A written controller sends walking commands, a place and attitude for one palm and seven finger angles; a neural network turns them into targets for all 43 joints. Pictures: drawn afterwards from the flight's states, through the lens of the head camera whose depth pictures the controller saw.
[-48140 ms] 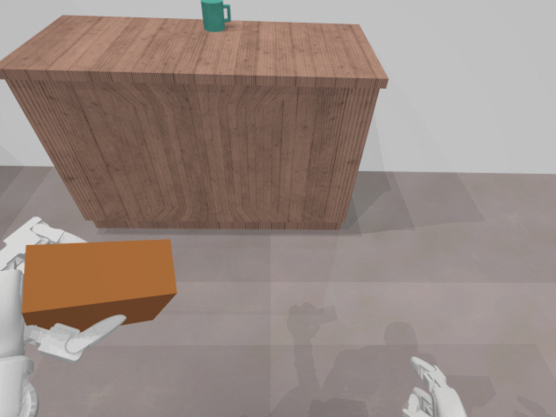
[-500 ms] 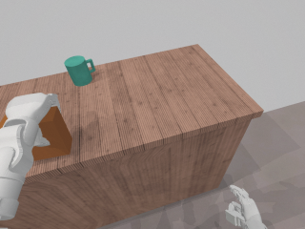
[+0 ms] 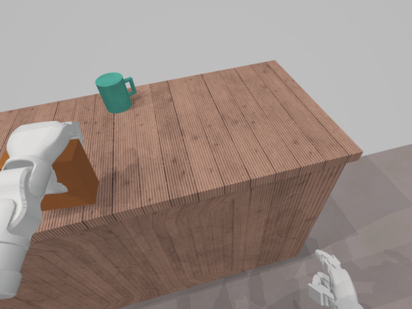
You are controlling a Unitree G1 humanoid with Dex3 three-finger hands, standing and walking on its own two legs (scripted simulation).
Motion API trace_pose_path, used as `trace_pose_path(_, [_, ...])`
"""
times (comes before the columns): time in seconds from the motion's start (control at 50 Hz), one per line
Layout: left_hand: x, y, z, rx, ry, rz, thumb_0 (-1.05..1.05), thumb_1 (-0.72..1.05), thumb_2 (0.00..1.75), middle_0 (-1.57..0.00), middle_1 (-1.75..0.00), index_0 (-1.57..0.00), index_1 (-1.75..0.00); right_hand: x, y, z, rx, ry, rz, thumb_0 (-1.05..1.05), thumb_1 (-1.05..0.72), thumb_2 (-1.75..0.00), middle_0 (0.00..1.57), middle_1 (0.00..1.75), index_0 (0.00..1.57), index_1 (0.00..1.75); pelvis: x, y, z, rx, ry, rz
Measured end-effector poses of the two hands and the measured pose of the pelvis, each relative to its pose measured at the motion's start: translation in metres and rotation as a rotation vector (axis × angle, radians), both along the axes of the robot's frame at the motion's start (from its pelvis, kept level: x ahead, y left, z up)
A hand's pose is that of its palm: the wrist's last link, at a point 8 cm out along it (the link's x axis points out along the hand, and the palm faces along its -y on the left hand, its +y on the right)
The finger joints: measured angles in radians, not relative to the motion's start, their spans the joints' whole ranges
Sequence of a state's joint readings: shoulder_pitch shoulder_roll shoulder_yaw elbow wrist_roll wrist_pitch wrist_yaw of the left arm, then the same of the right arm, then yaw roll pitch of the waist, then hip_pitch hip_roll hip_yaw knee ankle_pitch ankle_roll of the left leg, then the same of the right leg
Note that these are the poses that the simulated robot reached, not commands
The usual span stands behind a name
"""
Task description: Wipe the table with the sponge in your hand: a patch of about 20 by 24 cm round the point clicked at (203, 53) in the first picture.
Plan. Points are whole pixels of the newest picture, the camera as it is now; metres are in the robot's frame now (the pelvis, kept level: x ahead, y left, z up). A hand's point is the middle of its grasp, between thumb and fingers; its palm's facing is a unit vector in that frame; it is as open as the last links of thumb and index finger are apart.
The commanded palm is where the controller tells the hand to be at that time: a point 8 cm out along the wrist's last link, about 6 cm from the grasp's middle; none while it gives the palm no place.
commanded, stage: move the sponge above the wiping area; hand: left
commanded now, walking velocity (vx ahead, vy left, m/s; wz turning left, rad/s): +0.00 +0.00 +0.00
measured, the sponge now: (58, 183) +0.29 +0.36 +0.09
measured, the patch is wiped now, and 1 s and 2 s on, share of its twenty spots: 0.00 0.00 0.00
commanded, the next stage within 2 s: lower the sponge onto the table in 1.58 s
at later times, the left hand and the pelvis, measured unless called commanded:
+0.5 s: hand (49, 154) +0.30 +0.34 +0.16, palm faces +0.10 +0.02 -0.99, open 10.3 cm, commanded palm +0.27 +0.35 +0.22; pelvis +0.00 +0.00 +0.00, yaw -1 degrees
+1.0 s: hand (39, 143) +0.31 +0.36 +0.18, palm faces +0.13 +0.03 -0.99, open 10.3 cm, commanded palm +0.27 +0.35 +0.22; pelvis +0.00 +0.00 +0.00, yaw -1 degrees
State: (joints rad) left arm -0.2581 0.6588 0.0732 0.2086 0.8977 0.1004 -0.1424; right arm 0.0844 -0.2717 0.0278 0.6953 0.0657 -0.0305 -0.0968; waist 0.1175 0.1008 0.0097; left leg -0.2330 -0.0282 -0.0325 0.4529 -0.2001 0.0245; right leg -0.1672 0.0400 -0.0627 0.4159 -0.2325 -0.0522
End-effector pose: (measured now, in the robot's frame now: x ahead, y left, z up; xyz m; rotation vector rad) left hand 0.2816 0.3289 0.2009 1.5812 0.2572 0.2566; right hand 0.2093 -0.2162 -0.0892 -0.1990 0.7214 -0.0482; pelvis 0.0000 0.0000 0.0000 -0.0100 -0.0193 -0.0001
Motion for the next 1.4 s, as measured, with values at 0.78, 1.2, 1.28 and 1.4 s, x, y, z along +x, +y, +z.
trace_pose_path(0.78, [0.005,-0.008,-0.02,-0.034,0.131,0.022,0.0,-0.54,1.06,-0.74,-1.34,-0.73,-1.34,0.006,0.015,0.005,0.042,-0.027,0.012,0.01,-0.91,-0.9,0.2,0.3,0.2,0.3,-0.001,0.008,0.001,0.002,0.006,0.002])
trace_pose_path(1.2, [-0.012,0.013,-0.021,-0.019,0.152,0.106,0.0,-0.54,1.06,-0.73,-1.35,-0.72,-1.34,-0.007,-0.007,-0.002,-0.009,0.026,-0.01,0.01,-0.91,-0.9,0.2,0.3,0.2,0.3,0.0,0.003,0.0,0.0,0.002,0.004])
trace_pose_path(1.28, [-0.008,-0.004,0.0,0.002,0.021,-0.048,0.0,-0.54,1.06,-0.73,-1.34,-0.72,-1.34,-0.005,-0.003,0.002,-0.02,0.001,-0.007,0.01,-0.91,-0.9,0.2,0.3,0.2,0.3,0.002,0.003,0.0,-0.002,-0.011,0.0])
trace_pose_path(1.4, [0.002,0.017,0.026,-0.011,-0.118,0.082,0.0,-0.54,1.06,-0.73,-1.34,-0.73,-1.34,-0.005,0.004,0.0,0.03,0.014,-0.006,0.01,-0.91,-0.9,0.2,0.3,0.2,0.3,-0.002,0.003,0.0,-0.002,-0.004,-0.014])
